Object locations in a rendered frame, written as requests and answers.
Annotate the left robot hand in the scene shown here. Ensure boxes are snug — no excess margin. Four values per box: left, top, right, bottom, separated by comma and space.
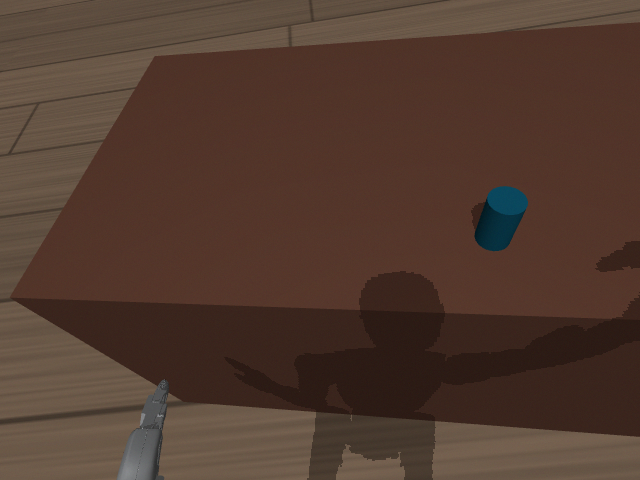
117, 379, 169, 480

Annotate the can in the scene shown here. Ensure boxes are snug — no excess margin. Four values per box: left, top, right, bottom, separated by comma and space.
475, 186, 528, 251

